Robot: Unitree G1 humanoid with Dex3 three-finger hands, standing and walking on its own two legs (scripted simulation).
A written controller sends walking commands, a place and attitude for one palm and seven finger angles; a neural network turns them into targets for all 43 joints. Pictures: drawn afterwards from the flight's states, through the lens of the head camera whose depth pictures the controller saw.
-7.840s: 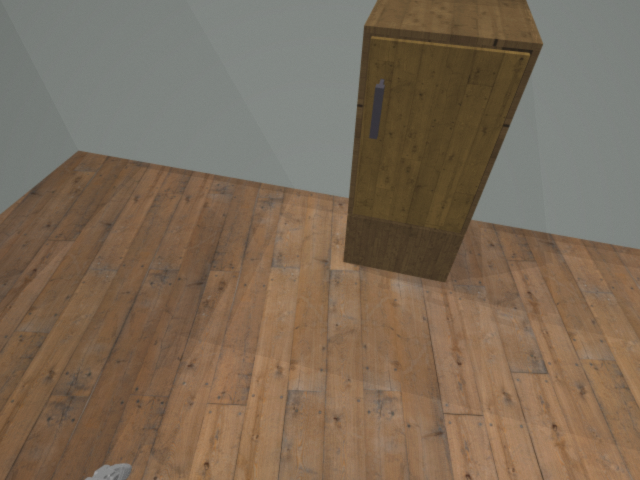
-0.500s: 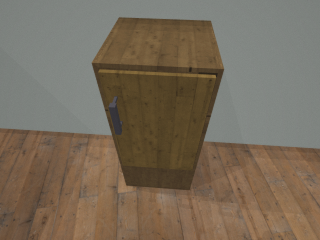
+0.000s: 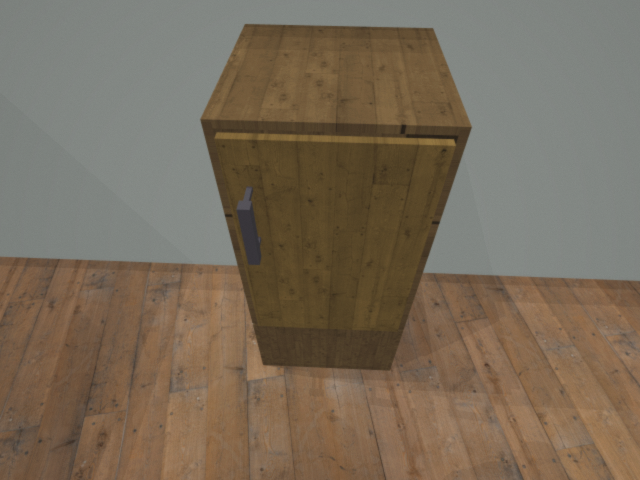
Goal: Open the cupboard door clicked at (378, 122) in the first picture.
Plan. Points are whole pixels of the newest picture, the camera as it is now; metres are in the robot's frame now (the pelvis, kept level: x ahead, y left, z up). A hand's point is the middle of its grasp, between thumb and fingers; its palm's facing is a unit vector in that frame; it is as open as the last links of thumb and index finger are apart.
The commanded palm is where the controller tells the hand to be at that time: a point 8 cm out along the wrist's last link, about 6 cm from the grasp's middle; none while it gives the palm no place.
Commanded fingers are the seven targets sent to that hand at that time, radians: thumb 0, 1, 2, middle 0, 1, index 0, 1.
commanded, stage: come to a stop and stand still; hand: left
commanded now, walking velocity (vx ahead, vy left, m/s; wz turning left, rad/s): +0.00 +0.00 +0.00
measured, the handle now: (251, 226) +0.54 +0.16 -0.04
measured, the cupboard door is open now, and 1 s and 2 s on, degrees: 0 0 0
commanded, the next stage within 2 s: look again from close up in 1.74 s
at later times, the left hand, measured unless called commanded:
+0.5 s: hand out of the picture +0.02 +0.16 -0.17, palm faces +0.01 -0.98 -0.19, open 7.3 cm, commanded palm none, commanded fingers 0.00 0.90 0.90 -0.20 -0.30 -0.20 -0.30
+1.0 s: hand out of the picture +0.03 +0.14 -0.17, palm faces +0.02 -0.98 -0.20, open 7.3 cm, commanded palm none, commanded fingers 0.00 0.90 0.90 -0.20 -0.30 -0.20 -0.30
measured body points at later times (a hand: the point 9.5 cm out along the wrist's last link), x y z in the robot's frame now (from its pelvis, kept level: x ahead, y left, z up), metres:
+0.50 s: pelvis +0.02 +0.00 +0.00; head +0.04 +0.00 +0.45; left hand +0.02 +0.22 -0.16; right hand +0.02 -0.23 -0.16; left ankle -0.01 +0.07 -0.74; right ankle -0.01 -0.13 -0.74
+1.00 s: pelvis +0.03 -0.03 +0.01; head +0.05 -0.04 +0.45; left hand +0.03 +0.19 -0.15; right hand +0.03 -0.25 -0.16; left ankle -0.01 +0.07 -0.74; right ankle -0.01 -0.13 -0.74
